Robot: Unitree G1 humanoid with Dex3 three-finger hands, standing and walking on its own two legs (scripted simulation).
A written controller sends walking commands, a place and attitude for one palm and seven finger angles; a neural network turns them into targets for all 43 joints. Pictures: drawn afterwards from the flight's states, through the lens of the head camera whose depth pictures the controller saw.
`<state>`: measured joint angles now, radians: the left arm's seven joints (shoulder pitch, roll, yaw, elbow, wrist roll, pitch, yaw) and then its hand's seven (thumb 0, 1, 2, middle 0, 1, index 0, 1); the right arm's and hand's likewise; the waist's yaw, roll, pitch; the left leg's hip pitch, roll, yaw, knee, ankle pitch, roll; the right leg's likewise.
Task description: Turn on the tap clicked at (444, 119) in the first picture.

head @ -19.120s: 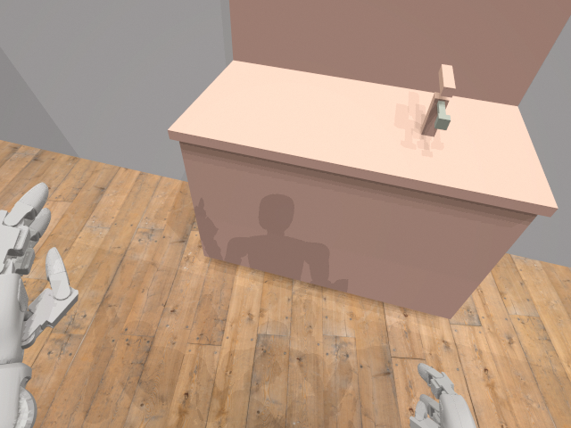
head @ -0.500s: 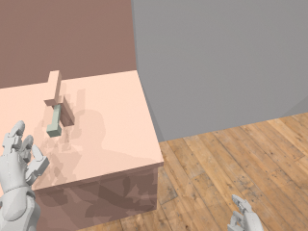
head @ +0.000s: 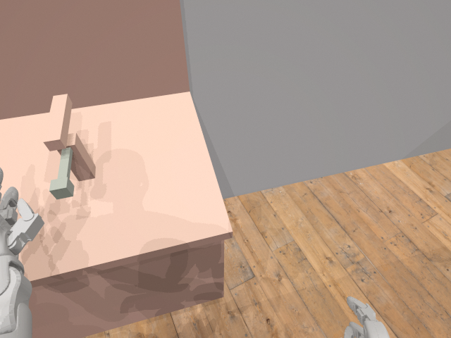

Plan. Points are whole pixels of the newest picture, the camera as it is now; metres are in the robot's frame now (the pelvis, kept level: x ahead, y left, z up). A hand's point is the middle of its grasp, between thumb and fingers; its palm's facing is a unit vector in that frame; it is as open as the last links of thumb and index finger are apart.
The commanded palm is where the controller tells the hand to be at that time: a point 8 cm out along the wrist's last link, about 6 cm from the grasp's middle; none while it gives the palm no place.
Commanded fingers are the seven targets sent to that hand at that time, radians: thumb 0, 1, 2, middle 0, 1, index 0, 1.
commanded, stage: reach beside the lever's end, fingers flat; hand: left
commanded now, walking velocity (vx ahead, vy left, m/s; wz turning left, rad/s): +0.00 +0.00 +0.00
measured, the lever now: (62, 188) +0.34 +0.33 +0.07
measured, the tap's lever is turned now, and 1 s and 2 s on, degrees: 0 0 5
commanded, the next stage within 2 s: push the lever round in 0.68 s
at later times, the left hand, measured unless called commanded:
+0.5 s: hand (31, 210) +0.30 +0.36 +0.06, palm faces +0.54 -0.83 -0.11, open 7.8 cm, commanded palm +0.25 +0.39 +0.06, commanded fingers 0.00 0.90 0.90 -0.15 -0.15 -0.15 -0.15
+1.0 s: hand (43, 211) +0.30 +0.35 +0.05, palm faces +0.54 -0.83 -0.10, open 7.8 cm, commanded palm +0.25 +0.37 +0.06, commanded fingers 0.00 0.90 0.90 -0.15 -0.15 -0.15 -0.15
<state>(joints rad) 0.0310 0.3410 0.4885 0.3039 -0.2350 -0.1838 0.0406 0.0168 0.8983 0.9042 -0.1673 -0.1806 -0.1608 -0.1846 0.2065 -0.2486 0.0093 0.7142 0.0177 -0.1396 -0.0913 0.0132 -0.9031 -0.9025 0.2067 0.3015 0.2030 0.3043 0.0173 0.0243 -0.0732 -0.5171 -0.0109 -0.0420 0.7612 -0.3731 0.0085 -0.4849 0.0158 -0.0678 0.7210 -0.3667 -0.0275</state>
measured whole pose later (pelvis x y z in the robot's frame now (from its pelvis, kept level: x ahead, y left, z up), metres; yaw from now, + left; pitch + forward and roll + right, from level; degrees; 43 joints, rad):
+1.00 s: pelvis +0.00 +0.02 -0.01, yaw +0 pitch +10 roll -2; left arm -0.06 0.35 0.48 0.40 -0.21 -0.24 0.04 0.02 0.90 0.90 -0.16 -0.15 -0.15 -0.15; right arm 0.22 -0.24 0.01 0.68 0.01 -0.10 -0.08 0.01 -0.90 -0.90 0.21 0.30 0.20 0.30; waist 0.00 0.02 -0.09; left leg -0.62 -0.02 -0.04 0.85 -0.41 0.03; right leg -0.57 0.01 -0.07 0.77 -0.38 -0.01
